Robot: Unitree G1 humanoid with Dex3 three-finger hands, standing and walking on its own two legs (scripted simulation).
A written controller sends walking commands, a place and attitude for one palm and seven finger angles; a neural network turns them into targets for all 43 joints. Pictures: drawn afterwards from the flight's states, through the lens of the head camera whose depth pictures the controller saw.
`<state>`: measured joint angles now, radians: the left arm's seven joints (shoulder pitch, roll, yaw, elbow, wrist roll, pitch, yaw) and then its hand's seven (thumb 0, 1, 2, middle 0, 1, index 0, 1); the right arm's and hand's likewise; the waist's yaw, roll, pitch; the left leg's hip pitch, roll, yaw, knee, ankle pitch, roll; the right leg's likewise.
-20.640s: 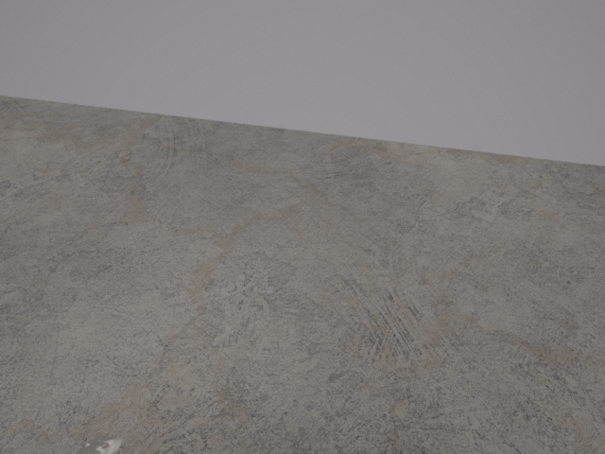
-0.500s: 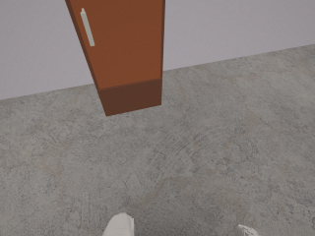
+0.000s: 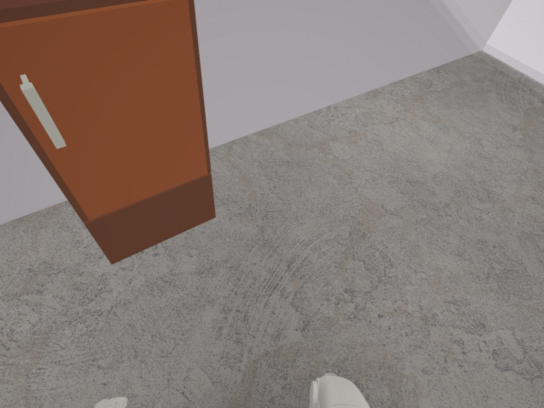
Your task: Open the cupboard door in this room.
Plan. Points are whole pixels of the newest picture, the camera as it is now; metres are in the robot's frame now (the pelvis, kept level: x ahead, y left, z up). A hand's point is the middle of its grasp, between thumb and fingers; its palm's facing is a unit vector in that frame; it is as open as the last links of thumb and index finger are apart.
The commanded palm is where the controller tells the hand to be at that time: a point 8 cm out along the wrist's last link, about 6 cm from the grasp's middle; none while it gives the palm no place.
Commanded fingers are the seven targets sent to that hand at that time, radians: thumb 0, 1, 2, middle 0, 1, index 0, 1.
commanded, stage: walk to a spot facing it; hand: left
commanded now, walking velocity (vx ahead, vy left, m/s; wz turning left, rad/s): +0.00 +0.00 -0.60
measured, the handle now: (43, 112) +0.66 +0.54 -0.03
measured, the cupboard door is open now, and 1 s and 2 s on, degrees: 0 0 0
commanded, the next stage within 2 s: turn to face it in 0.14 s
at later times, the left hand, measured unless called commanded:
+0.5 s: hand (220, 364) +0.21 +0.09 -0.16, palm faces -0.17 -0.97 -0.20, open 7.3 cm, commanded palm none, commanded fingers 0.00 0.90 0.90 -0.20 -0.30 -0.20 -0.30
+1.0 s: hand out of the picture +0.10 +0.21 -0.17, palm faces +0.18 -0.95 -0.27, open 7.3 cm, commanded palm none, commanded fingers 0.00 0.90 0.90 -0.20 -0.30 -0.20 -0.30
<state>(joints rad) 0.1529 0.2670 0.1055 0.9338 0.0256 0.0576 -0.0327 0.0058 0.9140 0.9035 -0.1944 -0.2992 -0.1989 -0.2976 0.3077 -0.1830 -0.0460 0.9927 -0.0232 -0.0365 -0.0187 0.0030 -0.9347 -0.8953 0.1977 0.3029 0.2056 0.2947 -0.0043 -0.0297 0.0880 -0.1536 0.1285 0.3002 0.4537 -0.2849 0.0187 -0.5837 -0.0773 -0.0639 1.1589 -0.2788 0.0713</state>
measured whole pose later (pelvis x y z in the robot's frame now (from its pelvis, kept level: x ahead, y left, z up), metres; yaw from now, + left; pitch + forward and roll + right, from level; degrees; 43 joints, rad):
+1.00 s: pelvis +0.06 -0.03 +0.00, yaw +8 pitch +1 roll -2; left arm 0.16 0.28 0.08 0.98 0.01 0.06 0.01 0.01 0.91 0.90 -0.20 -0.30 -0.20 -0.30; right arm 0.21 -0.20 -0.05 0.95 -0.02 0.02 0.01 0.01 -0.91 -0.90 0.20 0.30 0.21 0.29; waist -0.01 -0.01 0.07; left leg -0.27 -0.02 -0.04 0.44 -0.18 0.05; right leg -0.45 -0.08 0.01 1.03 -0.39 0.11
